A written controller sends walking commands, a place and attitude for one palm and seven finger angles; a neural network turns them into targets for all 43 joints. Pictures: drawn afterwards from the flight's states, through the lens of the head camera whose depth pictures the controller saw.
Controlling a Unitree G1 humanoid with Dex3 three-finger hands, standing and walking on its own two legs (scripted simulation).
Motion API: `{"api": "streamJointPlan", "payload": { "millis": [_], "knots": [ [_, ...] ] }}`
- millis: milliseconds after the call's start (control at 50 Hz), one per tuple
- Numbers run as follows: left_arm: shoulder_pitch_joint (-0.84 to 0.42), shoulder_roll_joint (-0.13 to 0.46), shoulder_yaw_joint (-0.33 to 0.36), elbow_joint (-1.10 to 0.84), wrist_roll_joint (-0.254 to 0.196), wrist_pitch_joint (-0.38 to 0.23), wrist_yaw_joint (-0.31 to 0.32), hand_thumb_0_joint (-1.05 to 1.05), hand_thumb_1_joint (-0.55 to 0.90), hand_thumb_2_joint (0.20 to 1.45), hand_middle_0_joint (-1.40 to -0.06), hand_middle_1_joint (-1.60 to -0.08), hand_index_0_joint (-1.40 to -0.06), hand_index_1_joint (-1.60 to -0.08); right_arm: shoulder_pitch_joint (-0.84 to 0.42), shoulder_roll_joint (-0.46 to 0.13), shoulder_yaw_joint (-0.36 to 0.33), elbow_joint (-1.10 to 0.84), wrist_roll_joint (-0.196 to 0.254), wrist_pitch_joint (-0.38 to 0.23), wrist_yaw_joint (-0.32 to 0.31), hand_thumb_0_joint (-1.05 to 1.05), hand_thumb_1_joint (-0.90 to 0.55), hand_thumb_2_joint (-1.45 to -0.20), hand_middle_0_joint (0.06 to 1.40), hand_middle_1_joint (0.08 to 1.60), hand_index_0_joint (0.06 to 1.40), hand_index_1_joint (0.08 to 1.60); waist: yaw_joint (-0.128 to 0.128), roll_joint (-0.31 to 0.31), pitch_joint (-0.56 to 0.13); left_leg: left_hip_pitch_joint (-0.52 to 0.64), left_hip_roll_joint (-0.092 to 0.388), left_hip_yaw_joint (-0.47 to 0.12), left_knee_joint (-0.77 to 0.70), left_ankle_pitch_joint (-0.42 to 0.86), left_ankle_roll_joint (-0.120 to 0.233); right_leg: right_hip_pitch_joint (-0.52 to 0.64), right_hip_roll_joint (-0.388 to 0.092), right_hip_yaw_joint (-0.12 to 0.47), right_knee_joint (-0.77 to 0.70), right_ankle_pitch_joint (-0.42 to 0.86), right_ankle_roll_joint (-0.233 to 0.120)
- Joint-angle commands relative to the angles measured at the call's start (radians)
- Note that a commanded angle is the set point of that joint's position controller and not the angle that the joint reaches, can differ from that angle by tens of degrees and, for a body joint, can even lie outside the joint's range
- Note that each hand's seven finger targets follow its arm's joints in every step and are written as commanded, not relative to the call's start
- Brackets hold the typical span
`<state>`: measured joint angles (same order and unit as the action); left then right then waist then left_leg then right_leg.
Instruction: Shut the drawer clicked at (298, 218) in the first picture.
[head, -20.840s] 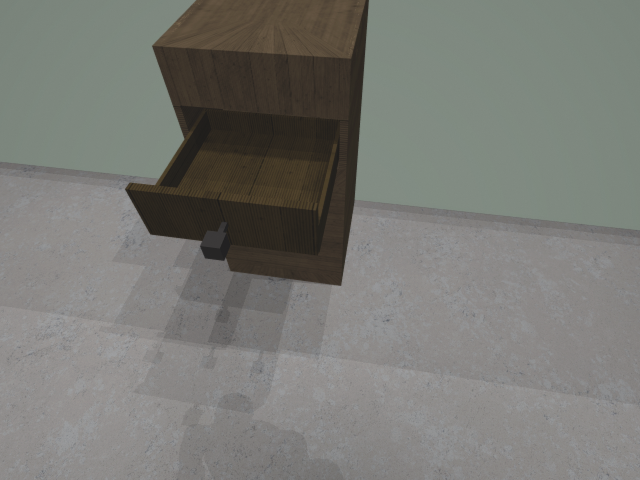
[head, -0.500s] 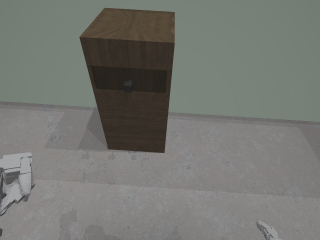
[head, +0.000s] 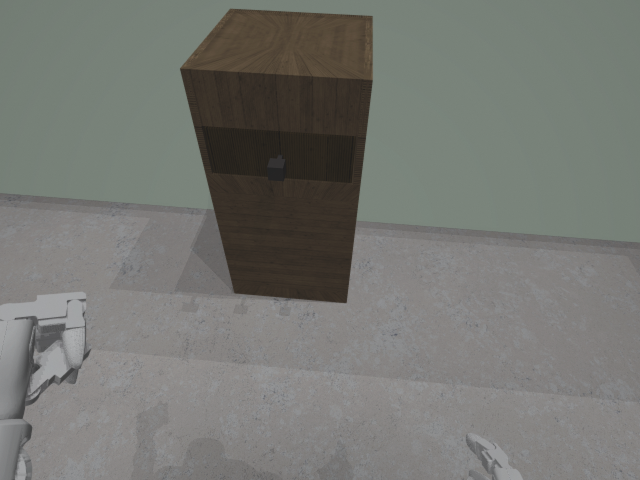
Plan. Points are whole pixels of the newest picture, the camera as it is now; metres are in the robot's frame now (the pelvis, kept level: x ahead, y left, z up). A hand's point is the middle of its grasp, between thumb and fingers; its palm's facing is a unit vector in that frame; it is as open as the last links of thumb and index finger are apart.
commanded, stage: let the arm hang, fingers relaxed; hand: left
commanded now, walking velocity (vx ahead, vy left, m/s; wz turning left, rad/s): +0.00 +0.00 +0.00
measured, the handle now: (278, 165) +0.86 +0.15 -0.11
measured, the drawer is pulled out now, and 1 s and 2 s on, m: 0.00 0.00 0.00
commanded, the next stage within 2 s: look to check the result in 1.06 s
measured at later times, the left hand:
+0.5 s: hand out of the picture +0.02 +0.22 -0.16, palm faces +0.01 -0.96 -0.27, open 4.9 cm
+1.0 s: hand out of the picture +0.02 +0.19 -0.16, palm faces +0.00 -0.98 -0.20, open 7.3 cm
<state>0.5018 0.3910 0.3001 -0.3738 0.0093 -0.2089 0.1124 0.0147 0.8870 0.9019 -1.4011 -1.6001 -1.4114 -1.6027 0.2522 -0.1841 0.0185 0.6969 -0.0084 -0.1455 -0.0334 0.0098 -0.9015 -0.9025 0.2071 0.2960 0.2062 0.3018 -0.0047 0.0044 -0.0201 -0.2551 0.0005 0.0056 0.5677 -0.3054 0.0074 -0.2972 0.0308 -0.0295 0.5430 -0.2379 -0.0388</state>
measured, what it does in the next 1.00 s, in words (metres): stands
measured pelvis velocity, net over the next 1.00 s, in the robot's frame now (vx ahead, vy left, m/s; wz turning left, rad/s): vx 0.00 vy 0.01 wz -0.02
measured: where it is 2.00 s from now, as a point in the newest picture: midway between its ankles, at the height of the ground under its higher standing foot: outside the picture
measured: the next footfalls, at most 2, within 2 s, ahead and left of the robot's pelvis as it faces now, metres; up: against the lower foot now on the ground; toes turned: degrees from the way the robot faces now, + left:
none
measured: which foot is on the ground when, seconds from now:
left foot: down 0.00-1.00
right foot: down 0.00-1.00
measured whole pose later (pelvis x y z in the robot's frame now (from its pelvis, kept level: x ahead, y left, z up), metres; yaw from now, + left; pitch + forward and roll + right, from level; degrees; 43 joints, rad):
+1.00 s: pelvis +0.00 +0.01 +0.01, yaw -1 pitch -2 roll +0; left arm 0.25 0.16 0.01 1.13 0.01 0.00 0.03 0.01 0.91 0.90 -0.20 -0.31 -0.21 -0.31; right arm 0.30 -0.15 -0.01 1.13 -0.02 0.00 -0.04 0.00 -0.91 -0.90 0.20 0.29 0.20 0.30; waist -0.01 0.00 0.04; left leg -0.15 -0.02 0.03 0.41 -0.23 0.03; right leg -0.21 0.02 0.00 0.41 -0.17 -0.02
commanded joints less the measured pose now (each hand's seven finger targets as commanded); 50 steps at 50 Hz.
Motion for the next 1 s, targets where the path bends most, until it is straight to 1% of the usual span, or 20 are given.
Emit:
{"api": "streamJointPlan", "payload": {
  "millis": [0, 60, 80, 100, 120, 160, 180, 200, 260, 280, 320, 360, 400, 480, 500, 540, 640, 720, 920, 980],
  "knots": [
    [-0.060, -0.082, -0.194, 0.542, 0.028, 0.194, -0.106, 0.000, 0.900, 0.900, -1.280, -1.470, -1.280, -1.470, 0.044, -0.128, -0.087, 0.027, -0.001, 0.060, 0.037, 0.000, -0.900, -0.900, 0.200, 0.300, 0.200, 0.300, -0.038, -0.185, -0.072, -0.036, 0.040, -0.026, 0.102, 0.114, 0.017, -0.004, -0.197, 0.142, -0.053, 0.307, -0.047],
    [-0.148, -0.066, -0.206, 0.678, 0.027, 0.196, -0.098, 0.000, 0.900, 0.900, -1.160, -1.340, -1.160, -1.340, 0.034, -0.137, -0.080, 0.017, -0.015, 0.097, 0.038, 0.000, -0.900, -0.900, 0.200, 0.300, 0.200, 0.300, -0.023, -0.265, -0.098, -0.048, 0.022, -0.046, 0.061, 0.202, 0.034, 0.090, -0.185, 0.128, -0.004, 0.415, -0.058],
    [-0.166, -0.063, -0.212, 0.736, 0.026, 0.199, -0.095, 0.000, 0.900, 0.900, -1.120, -1.297, -1.120, -1.297, 0.020, -0.146, -0.080, 0.025, -0.019, 0.104, 0.034, 0.000, -0.900, -0.900, 0.200, 0.300, 0.200, 0.300, -0.017, -0.245, -0.098, -0.023, 0.030, -0.060, 0.032, 0.257, 0.039, 0.099, -0.174, 0.127, 0.004, 0.449, -0.049],
    [-0.182, -0.057, -0.217, 0.795, 0.023, 0.203, -0.091, 0.000, 0.900, 0.900, -1.080, -1.253, -1.080, -1.253, 0.007, -0.148, -0.079, 0.034, -0.021, 0.110, 0.029, 0.000, -0.900, -0.900, 0.200, 0.300, 0.200, 0.300, -0.011, -0.207, -0.092, 0.004, 0.045, -0.071, 0.009, 0.315, 0.042, 0.102, -0.163, 0.117, 0.006, 0.461, -0.033],
    [-0.197, -0.054, -0.223, 0.850, 0.020, 0.207, -0.088, 0.000, 0.900, 0.900, -1.040, -1.210, -1.040, -1.210, -0.011, -0.148, -0.075, 0.049, -0.022, 0.116, 0.024, 0.000, -0.900, -0.900, 0.200, 0.300, 0.200, 0.300, -0.005, -0.142, -0.076, 0.010, 0.057, -0.078, -0.016, 0.325, 0.042, 0.100, -0.151, 0.117, -0.015, 0.419, -0.019],
    [-0.226, -0.048, -0.232, 0.958, 0.014, 0.213, -0.085, 0.000, 0.900, 0.900, -0.960, -1.123, -0.960, -1.123, -0.029, -0.143, -0.062, 0.084, -0.024, 0.121, 0.019, 0.000, -0.900, -0.900, 0.200, 0.300, 0.200, 0.300, 0.006, 0.053, -0.009, -0.001, 0.086, -0.107, -0.094, 0.389, 0.049, 0.088, -0.120, 0.105, -0.015, 0.296, -0.006],
    [-0.225, -0.050, -0.236, 1.010, 0.011, 0.212, -0.085, 0.000, 0.900, 0.900, -0.920, -1.080, -0.920, -1.080, -0.029, -0.138, -0.056, 0.106, -0.022, 0.122, 0.015, 0.000, -0.900, -0.900, 0.200, 0.300, 0.200, 0.300, 0.010, 0.115, -0.006, 0.011, 0.096, -0.109, -0.117, 0.413, 0.052, 0.099, -0.108, 0.097, -0.027, 0.249, -0.003],
    [-0.224, -0.052, -0.243, 1.056, 0.008, 0.212, -0.085, 0.000, 0.900, 0.900, -0.880, -1.037, -0.880, -1.037, -0.026, -0.134, -0.052, 0.124, -0.019, 0.124, 0.011, 0.000, -0.900, -0.900, 0.200, 0.300, 0.200, 0.300, 0.011, 0.162, 0.001, 0.013, 0.099, -0.108, -0.139, 0.401, 0.051, 0.110, -0.097, 0.095, -0.046, 0.195, -0.003],
    [-0.202, -0.080, -0.237, 1.154, 0.008, 0.206, -0.082, 0.000, 0.900, 0.900, -0.760, -0.907, -0.760, -0.907, 0.003, -0.110, -0.054, 0.168, -0.019, 0.131, 0.004, 0.000, -0.900, -0.900, 0.200, 0.300, 0.200, 0.300, 0.014, 0.222, -0.030, 0.038, 0.104, -0.095, -0.160, 0.314, 0.051, 0.148, -0.095, 0.087, -0.102, 0.151, -0.008],
    [-0.211, -0.072, -0.244, 1.181, 0.006, 0.205, -0.085, 0.000, 0.900, 0.900, -0.720, -0.863, -0.720, -0.863, 0.011, -0.109, -0.052, 0.182, -0.016, 0.134, 0.004, 0.000, -0.900, -0.900, 0.200, 0.300, 0.200, 0.300, 0.012, 0.217, -0.036, 0.039, 0.100, -0.091, -0.167, 0.268, 0.049, 0.159, -0.097, 0.091, -0.118, 0.143, -0.010],
    [-0.228, -0.071, -0.254, 1.229, 0.004, 0.205, -0.089, 0.000, 0.900, 0.900, -0.640, -0.777, -0.640, -0.777, 0.023, -0.106, -0.051, 0.207, -0.013, 0.140, 0.005, 0.000, -0.900, -0.900, 0.200, 0.300, 0.200, 0.300, 0.009, 0.155, -0.005, 0.016, 0.096, -0.096, -0.192, 0.147, 0.046, 0.150, -0.100, 0.100, -0.155, 0.090, -0.013],
    [-0.237, -0.070, -0.259, 1.270, 0.004, 0.202, -0.090, 0.000, 0.900, 0.900, -0.560, -0.690, -0.560, -0.690, 0.046, -0.112, -0.054, 0.232, -0.011, 0.142, 0.005, 0.000, -0.900, -0.900, 0.200, 0.300, 0.200, 0.300, 0.004, 0.045, 0.025, 0.024, 0.100, -0.101, -0.201, 0.125, 0.047, 0.130, -0.107, 0.109, -0.181, 0.087, -0.016],
    [-0.242, -0.072, -0.265, 1.307, 0.002, 0.201, -0.090, 0.000, 0.900, 0.900, -0.480, -0.603, -0.480, -0.603, 0.064, -0.115, -0.053, 0.258, -0.010, 0.143, 0.004, 0.000, -0.900, -0.900, 0.200, 0.300, 0.200, 0.300, -0.001, 0.006, 0.048, 0.034, 0.099, -0.100, -0.215, 0.105, 0.046, 0.108, -0.108, 0.116, -0.200, 0.062, -0.016],
    [-0.233, -0.078, -0.271, 1.366, 0.000, 0.200, -0.087, 0.000, 0.900, 0.900, -0.320, -0.430, -0.320, -0.430, 0.085, -0.108, -0.049, 0.305, -0.009, 0.143, 0.002, 0.000, -0.900, -0.900, 0.200, 0.300, 0.200, 0.300, -0.004, -0.001, 0.082, 0.044, 0.101, -0.097, -0.238, 0.084, 0.049, 0.082, -0.106, 0.122, -0.215, 0.032, -0.016],
    [-0.232, -0.078, -0.271, 1.376, 0.001, 0.200, -0.086, 0.000, 0.900, 0.900, -0.280, -0.387, -0.280, -0.387, 0.091, -0.107, -0.049, 0.312, -0.009, 0.142, 0.002, 0.000, -0.900, -0.900, 0.200, 0.300, 0.200, 0.300, -0.004, -0.019, 0.088, 0.041, 0.103, -0.102, -0.246, 0.078, 0.050, 0.081, -0.104, 0.122, -0.214, 0.027, -0.015],
    [-0.215, -0.082, -0.273, 1.398, 0.002, 0.196, -0.084, 0.000, 0.900, 0.900, -0.200, -0.300, -0.200, -0.300, 0.096, -0.107, -0.050, 0.328, -0.007, 0.138, 0.002, 0.000, -0.900, -0.900, 0.200, 0.300, 0.200, 0.300, -0.001, -0.024, 0.068, 0.060, 0.101, -0.097, -0.243, 0.104, 0.053, 0.089, -0.105, 0.124, -0.210, 0.050, -0.015],
    [-0.208, -0.092, -0.273, 1.433, 0.002, 0.193, -0.080, 0.000, 0.900, 0.900, -0.200, -0.300, -0.200, -0.300, 0.104, -0.090, -0.046, 0.365, -0.004, 0.134, -0.001, 0.000, -0.900, -0.900, 0.200, 0.300, 0.200, 0.300, -0.001, -0.024, 0.078, 0.071, 0.100, -0.087, -0.247, 0.131, 0.051, 0.082, -0.107, 0.123, -0.207, 0.067, -0.011],
    [-0.204, -0.105, -0.273, 1.452, 0.002, 0.195, -0.079, 0.000, 0.900, 0.900, -0.200, -0.300, -0.200, -0.300, 0.104, -0.073, -0.046, 0.385, -0.006, 0.135, -0.002, 0.000, -0.900, -0.900, 0.200, 0.300, 0.200, 0.300, -0.001, -0.014, 0.111, 0.059, 0.097, -0.087, -0.261, 0.096, 0.051, 0.063, -0.109, 0.123, -0.214, 0.037, -0.011],
    [-0.207, -0.116, -0.269, 1.467, 0.003, 0.192, -0.078, 0.000, 0.900, 0.900, -0.200, -0.300, -0.200, -0.300, 0.107, -0.063, -0.049, 0.403, -0.009, 0.134, -0.005, 0.000, -0.900, -0.900, 0.200, 0.300, 0.200, 0.300, -0.001, 0.035, 0.124, 0.043, 0.093, -0.080, -0.265, 0.059, 0.045, 0.056, -0.109, 0.130, -0.222, 0.013, -0.014],
    [-0.211, -0.110, -0.267, 1.469, 0.003, 0.190, -0.079, 0.000, 0.900, 0.900, -0.200, -0.300, -0.200, -0.300, 0.112, -0.066, -0.050, 0.404, -0.007, 0.132, -0.006, 0.000, -0.900, -0.900, 0.200, 0.300, 0.200, 0.300, -0.002, 0.009, 0.100, 0.054, 0.092, -0.075, -0.253, 0.091, 0.045, 0.076, -0.112, 0.134, -0.223, 0.037, -0.015]
  ]
}}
